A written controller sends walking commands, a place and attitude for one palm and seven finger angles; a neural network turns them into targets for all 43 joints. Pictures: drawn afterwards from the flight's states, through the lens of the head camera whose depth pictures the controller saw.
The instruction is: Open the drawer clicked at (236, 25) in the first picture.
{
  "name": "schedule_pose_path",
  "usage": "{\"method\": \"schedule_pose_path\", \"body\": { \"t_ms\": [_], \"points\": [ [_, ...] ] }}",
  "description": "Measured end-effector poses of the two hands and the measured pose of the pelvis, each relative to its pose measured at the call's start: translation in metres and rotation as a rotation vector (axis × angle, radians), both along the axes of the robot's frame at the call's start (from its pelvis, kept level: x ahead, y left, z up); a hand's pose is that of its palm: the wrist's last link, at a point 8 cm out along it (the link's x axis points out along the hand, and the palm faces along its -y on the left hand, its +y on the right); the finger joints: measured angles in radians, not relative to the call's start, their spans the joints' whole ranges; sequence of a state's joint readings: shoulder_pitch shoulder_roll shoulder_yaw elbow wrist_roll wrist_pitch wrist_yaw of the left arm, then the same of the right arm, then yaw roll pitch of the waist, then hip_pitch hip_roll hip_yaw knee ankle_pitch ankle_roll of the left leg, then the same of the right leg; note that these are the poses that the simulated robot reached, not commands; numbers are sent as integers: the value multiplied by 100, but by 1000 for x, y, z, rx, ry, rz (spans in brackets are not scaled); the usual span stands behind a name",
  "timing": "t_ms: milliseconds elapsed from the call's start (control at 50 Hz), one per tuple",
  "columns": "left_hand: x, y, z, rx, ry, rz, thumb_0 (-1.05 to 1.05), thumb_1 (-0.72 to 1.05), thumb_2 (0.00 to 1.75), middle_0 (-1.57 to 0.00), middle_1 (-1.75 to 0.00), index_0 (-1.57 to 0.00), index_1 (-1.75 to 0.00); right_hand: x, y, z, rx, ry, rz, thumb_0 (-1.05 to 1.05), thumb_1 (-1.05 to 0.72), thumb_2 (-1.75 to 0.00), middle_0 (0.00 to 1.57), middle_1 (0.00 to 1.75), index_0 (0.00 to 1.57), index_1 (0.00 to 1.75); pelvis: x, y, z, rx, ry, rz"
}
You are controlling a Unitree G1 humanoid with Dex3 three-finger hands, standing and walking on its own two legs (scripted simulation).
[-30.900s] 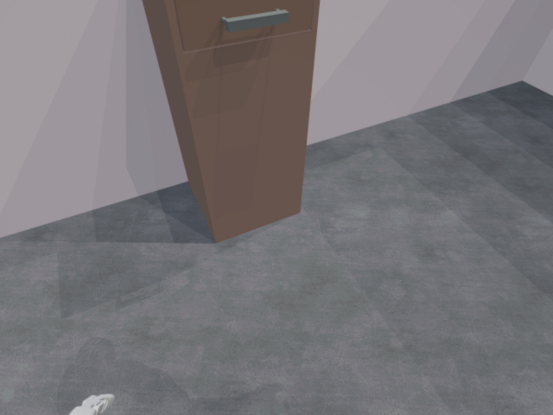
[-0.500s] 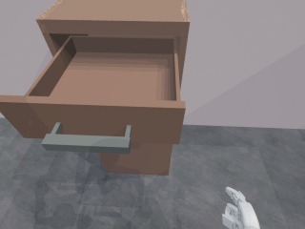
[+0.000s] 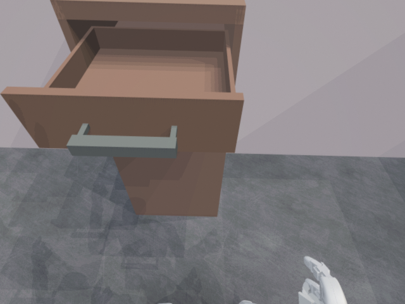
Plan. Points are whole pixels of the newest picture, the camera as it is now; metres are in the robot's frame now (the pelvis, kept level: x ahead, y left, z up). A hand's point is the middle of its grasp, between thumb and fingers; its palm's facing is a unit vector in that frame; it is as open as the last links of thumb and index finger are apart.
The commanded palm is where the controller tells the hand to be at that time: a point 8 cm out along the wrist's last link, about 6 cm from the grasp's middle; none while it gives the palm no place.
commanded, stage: step back with the hand held close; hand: left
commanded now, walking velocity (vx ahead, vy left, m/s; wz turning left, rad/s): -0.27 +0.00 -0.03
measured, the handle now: (127, 137) +0.35 +0.15 +0.17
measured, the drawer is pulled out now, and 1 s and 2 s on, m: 0.29 0.29 0.29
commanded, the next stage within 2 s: stop stepping back and stand still in 0.32 s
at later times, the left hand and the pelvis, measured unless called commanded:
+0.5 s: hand out of the picture +0.08 +0.20 +0.33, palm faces +0.51 -0.72 -0.47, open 7.4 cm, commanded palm +0.00 +0.27 +0.35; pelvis -0.14 -0.01 +0.02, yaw -2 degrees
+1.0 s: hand out of the picture -0.04 +0.24 +0.32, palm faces +0.52 -0.80 -0.31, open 7.4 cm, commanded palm -0.10 +0.30 +0.35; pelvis -0.23 +0.02 +0.01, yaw +0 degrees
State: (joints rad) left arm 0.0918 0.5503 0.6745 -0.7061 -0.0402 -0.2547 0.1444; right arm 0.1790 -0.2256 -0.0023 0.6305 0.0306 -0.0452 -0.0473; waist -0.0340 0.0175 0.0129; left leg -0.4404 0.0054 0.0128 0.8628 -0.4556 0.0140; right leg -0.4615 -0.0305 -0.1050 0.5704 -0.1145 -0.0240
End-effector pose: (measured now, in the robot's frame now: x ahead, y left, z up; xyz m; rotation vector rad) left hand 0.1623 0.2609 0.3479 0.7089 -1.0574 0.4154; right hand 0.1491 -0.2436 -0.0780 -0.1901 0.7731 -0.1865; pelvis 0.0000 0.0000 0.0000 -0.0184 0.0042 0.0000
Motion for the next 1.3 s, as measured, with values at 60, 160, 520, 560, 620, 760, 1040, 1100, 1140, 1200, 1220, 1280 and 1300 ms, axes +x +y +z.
{"method": "schedule_pose_path", "body": {
  "t_ms": [60, 160, 520, 560, 620, 760, 1040, 1100, 1140, 1200, 1220, 1280, 1300],
  "points": [
    [-21, 4, -10, 36, 27, -5, 0, 88, 90, -22, -30, -21, -30, -16, -1, 3, -52, 9, 6, 2, -91, -90, 20, 30, 20, 30, -14, 6, -3, -4, 11, 19],
    [-65, 13, -4, 58, -23, 50, 0, 88, 90, -22, -31, -22, -30, -42, 9, 7, -83, 29, 32, 2, -91, -90, 20, 30, 20, 30, -35, 10, 4, -20, 18, 32],
    [-135, -26, -6, 102, 180, -68, 0, 88, 90, -21, -30, -21, -30, -136, 0, 27, 16, -48, -7, 2, -90, -90, 21, 30, 21, 30, -147, -5, 18, 18, 40, -32],
    [-157, -25, -5, 153, 163, -79, 0, 88, 90, -22, -30, -21, -30, -154, -6, 31, -41, -34, -19, 2, -90, -90, 20, 30, 20, 30, -154, 0, 17, 6, 47, -21],
    [-193, -13, 1, 190, 48, -61, 0, 88, 90, -23, -31, -22, -30, -179, -11, 26, -113, 4, -27, 2, -91, -90, 20, 30, 20, 30, -167, 9, 11, -17, 48, 19],
    [-238, 48, 23, -13, -160, 117, 0, 88, 90, -22, -31, -22, -30, -220, 8, 21, -80, 40, 16, 2, -91, -90, 20, 30, 20, 30, -196, 10, 15, -22, 10, 24],
    [-257, 17, -19, 1, 37, -105, 1, 88, 90, -22, -30, -21, -30, -243, 33, 20, -84, -1, 10, 2, -90, -90, 21, 30, 21, 30, -228, 31, 5, -33, 5, -2],
    [-271, 21, 7, 100, -114, -77, 1, 88, 90, -22, -31, -22, -30, -245, 42, 20, -81, 9, 13, 2, -90, -90, 20, 30, 20, 30, -232, 38, 10, -41, 3, -5],
    [-271, 31, 27, 115, -195, -41, 0, 88, 90, -22, -31, -22, -30, -246, 51, 21, -50, 23, 28, 2, -91, -90, 20, 30, 20, 30, -233, 38, 17, -53, 1, 7],
    [-257, 55, 47, 60, -206, 31, 0, 88, 90, -22, -31, -21, -30, -247, 62, 24, 5, 25, 40, 2, -91, -90, 20, 30, 20, 30, -234, 37, 24, -63, 0, 10],
    [-249, 64, 49, 26, -178, 52, 0, 88, 90, -22, -30, -21, -30, -247, 64, 25, 22, 18, 41, 2, -90, -90, 20, 30, 20, 30, -234, 36, 26, -64, 0, 8],
    [-224, 76, 38, -80, -30, 83, 0, 89, 90, -21, -30, -21, -30, -245, 67, 27, 61, -12, 39, 2, -90, -90, 20, 30, 20, 30, -234, 33, 28, -59, 3, -7],
    [-216, 74, 28, -107, 32, 80, 0, 89, 90, -21, -30, -20, -30, -244, 66, 27, 70, -22, 37, 2, -90, -90, 20, 30, 21, 30, -233, 32, 28, -55, 5, -14]
  ]
}}
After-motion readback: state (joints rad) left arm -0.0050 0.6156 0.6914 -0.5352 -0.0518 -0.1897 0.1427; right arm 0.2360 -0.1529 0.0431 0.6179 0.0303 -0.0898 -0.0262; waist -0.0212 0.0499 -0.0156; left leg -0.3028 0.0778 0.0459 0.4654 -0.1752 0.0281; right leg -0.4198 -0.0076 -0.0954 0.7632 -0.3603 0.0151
